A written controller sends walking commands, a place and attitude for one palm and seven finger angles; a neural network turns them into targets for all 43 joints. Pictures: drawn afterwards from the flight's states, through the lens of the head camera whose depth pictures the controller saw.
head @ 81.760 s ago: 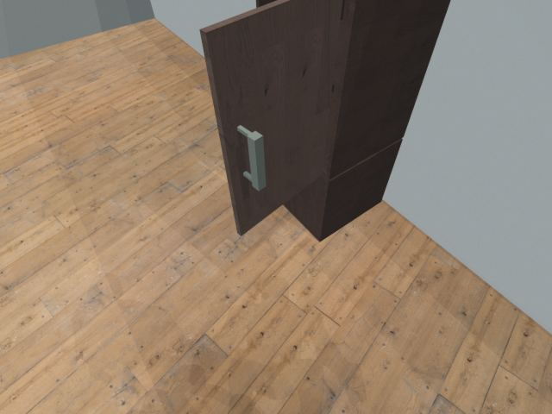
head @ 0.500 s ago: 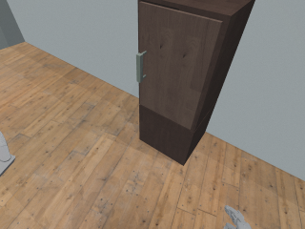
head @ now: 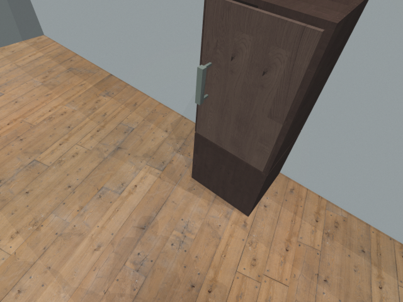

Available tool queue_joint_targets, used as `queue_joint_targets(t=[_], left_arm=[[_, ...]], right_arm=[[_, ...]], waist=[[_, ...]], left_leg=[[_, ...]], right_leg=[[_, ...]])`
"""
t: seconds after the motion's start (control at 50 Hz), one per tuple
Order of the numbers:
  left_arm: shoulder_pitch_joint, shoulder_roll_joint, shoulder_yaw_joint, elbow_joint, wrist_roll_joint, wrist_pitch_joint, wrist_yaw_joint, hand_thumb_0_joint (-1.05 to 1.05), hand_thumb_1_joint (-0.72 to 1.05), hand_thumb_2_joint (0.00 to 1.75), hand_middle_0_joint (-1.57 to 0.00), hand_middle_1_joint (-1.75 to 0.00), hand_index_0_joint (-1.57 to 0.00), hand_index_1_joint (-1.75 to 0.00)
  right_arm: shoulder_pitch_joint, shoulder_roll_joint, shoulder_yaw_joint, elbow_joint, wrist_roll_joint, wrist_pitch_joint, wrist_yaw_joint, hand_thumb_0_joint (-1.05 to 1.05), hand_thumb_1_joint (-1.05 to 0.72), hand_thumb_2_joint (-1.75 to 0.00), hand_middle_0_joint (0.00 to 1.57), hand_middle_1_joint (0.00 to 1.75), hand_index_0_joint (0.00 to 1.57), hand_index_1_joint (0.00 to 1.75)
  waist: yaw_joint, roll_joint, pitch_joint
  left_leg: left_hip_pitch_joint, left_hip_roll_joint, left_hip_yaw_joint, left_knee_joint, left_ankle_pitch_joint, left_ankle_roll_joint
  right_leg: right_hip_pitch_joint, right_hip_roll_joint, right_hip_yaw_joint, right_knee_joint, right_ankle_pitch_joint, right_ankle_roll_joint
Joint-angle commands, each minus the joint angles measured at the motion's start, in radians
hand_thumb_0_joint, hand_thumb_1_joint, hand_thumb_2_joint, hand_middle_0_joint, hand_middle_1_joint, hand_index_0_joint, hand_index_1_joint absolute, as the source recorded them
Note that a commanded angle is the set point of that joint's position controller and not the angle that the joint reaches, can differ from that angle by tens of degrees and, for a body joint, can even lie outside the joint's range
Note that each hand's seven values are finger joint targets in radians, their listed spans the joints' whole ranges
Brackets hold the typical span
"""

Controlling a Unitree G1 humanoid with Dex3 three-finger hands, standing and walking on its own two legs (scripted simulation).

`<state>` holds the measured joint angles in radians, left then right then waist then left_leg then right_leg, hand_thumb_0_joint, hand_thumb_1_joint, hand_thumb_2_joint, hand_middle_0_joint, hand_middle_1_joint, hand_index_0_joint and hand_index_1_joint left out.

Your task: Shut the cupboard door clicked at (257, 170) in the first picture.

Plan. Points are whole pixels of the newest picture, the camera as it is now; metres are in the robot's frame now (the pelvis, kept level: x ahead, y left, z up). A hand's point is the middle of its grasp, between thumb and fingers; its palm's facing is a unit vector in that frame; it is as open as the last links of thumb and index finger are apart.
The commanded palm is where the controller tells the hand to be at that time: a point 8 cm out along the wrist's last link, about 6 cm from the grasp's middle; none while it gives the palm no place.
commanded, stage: let the arm hang, fingers relaxed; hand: left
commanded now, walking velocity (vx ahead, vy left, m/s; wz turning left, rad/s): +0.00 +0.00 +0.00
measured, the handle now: (204, 83) +0.87 +0.04 -0.04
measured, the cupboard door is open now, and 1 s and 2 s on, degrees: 0 0 0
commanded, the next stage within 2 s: look to check the result in 0.66 s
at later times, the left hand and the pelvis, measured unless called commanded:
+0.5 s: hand out of the picture -0.06 +0.17 -0.18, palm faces +0.02 -0.99 -0.14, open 7.4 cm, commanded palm none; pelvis -0.02 +0.02 +0.00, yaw -1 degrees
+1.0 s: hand out of the picture -0.06 +0.19 -0.18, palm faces +0.00 -0.98 -0.20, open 7.4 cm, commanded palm none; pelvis -0.03 +0.02 +0.00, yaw -1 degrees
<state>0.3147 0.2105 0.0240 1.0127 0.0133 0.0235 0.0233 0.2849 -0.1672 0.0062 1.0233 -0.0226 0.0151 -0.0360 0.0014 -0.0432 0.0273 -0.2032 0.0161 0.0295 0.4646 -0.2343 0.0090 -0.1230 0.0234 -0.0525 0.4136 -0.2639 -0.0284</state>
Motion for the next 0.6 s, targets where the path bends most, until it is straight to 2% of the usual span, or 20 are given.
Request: queue_joint_targets(t=[0.0,0.16,0.2,0.3,0.58], left_arm=[[0.051,0.067,0.003,0.022,-0.004,-0.028,-0.002,0.0,0.9,0.9,-0.2,-0.3,-0.2,-0.3],[0.097,0.041,-0.01,0.104,-0.005,-0.026,0.006,0.0,0.9,0.9,-0.2,-0.3,-0.2,-0.3],[0.111,0.03,-0.013,0.115,-0.004,-0.025,0.008,0.0,0.9,0.9,-0.2,-0.3,-0.2,-0.3],[0.133,0.011,-0.012,0.126,-0.001,-0.022,0.012,0.0,0.9,0.9,-0.2,-0.3,-0.2,-0.3],[0.158,-0.012,-0.003,0.123,0.006,-0.027,0.015,0.0,0.9,0.9,-0.2,-0.3,-0.2,-0.3]], right_arm=[[0.039,-0.115,-0.021,-0.011,0.009,-0.024,-0.008,0.0,-0.9,-0.9,0.2,0.3,0.2,0.3],[0.09,-0.089,-0.014,0.058,0.012,-0.02,-0.008,0.0,-0.9,-0.9,0.2,0.3,0.2,0.3],[0.1,-0.079,-0.014,0.071,0.011,-0.017,-0.008,0.0,-0.9,-0.9,0.2,0.3,0.2,0.3],[0.127,-0.06,-0.016,0.084,0.009,-0.015,-0.008,0.0,-0.9,-0.9,0.2,0.3,0.2,0.3],[0.158,-0.047,-0.029,0.075,0.008,-0.019,-0.008,0.0,-0.9,-0.9,0.2,0.3,0.2,0.3]], waist=[[-0.002,0.083,0.015],[-0.003,0.019,0.062],[-0.004,0.024,0.097],[-0.004,0.041,0.122],[-0.004,0.066,0.121]], left_leg=[[0.034,0.093,-0.088,-0.106,0.186,0.029],[0.022,0.086,-0.086,-0.154,0.064,0.034],[0.004,0.081,-0.087,-0.167,0.013,0.034],[-0.036,0.08,-0.102,-0.195,-0.081,0.036],[-0.075,0.078,-0.115,-0.201,-0.15,0.039]], right_leg=[[-0.026,-0.108,0.108,-0.093,0.16,-0.017],[-0.058,-0.108,0.113,-0.115,0.06,-0.012],[-0.082,-0.107,0.115,-0.116,0.033,-0.012],[-0.102,-0.098,0.113,-0.101,-0.004,-0.01],[-0.13,-0.092,0.111,-0.08,-0.019,-0.009]])
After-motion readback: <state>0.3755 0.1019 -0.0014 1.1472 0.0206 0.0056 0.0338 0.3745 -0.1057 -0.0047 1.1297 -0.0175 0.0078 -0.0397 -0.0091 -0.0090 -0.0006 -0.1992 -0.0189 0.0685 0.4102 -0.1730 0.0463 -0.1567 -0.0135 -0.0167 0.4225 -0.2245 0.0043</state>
